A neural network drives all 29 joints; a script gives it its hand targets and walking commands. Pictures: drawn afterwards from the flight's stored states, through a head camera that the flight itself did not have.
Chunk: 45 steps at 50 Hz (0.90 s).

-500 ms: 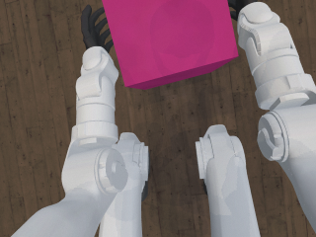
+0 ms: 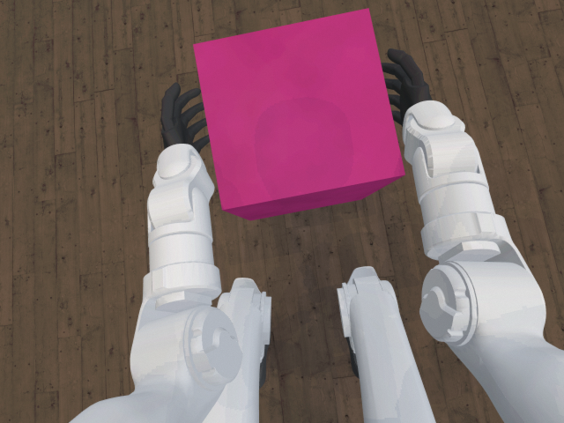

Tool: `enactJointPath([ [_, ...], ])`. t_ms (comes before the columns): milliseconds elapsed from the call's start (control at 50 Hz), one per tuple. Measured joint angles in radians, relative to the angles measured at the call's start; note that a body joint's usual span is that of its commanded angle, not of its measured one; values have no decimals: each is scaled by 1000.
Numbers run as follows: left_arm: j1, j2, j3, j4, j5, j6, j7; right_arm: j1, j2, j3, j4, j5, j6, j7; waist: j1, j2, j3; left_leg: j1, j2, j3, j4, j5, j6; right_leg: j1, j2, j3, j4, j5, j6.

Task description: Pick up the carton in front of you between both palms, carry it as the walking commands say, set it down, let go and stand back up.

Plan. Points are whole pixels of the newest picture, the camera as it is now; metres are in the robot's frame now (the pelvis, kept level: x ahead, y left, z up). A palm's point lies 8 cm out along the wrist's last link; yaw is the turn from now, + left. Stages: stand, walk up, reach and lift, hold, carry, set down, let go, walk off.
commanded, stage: reach and lift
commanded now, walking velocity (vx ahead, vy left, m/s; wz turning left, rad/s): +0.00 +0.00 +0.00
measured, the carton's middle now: (295, 139) +0.51 -0.02 -0.13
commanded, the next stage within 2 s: none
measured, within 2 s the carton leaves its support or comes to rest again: neither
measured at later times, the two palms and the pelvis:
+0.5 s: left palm (99, 127) +0.44 +0.13 +0.11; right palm (473, 88) +0.44 -0.16 +0.10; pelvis +0.05 +0.00 +0.14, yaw -1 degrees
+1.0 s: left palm out of the picture +0.41 +0.15 +0.26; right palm out of the picture +0.39 -0.15 +0.25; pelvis +0.09 +0.01 +0.25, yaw -2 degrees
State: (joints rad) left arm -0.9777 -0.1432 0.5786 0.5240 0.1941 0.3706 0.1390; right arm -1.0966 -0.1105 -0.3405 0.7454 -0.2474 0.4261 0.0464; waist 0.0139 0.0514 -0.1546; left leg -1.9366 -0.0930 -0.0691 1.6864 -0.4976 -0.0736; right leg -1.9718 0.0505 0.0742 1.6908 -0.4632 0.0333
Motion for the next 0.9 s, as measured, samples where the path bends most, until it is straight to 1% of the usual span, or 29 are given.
enactJointPath([
  [120, 108, -10, -45, -8, -12, 1, -5, 127, 34, 19, -49, 27, 9, -15, 4, -10, -48, 131, 15, 9, -84, -15, 11, 126, 5, 10, -81, -12, 0],
  [240, 198, -8, -64, 17, -9, -13, -23, 232, 81, 18, -56, 20, -4, -35, 9, -15, -78, 290, 20, 5, -192, -11, 17, 284, 0, 9, -185, -11, -6],
  [400, 294, -16, -77, 41, 10, -36, -48, 351, 138, -8, -76, -8, -26, -40, 2, -14, -81, 506, 24, -15, -351, 18, 23, 509, -10, -7, -350, 12, -14],
  [560, 394, -34, -115, 23, 30, -43, -62, 483, 172, -3, -131, -1, -36, -40, -4, -19, -57, 734, 35, -21, -520, 55, 35, 743, -13, -7, -527, 51, -14],
  [760, 531, -53, -166, -23, 42, -19, -76, 639, 209, 24, -202, 3, -15, -41, -10, -21, -11, 1072, 46, -20, -765, 115, 52, 1086, -21, 0, -780, 111, -12],
  [900, 615, -38, -224, -54, 44, 30, -88, 742, 239, 50, -265, -4, 32, -50, -18, -27, 22, 1330, 54, -24, -955, 170, 59, 1347, -28, 1, -975, 167, -12],
])
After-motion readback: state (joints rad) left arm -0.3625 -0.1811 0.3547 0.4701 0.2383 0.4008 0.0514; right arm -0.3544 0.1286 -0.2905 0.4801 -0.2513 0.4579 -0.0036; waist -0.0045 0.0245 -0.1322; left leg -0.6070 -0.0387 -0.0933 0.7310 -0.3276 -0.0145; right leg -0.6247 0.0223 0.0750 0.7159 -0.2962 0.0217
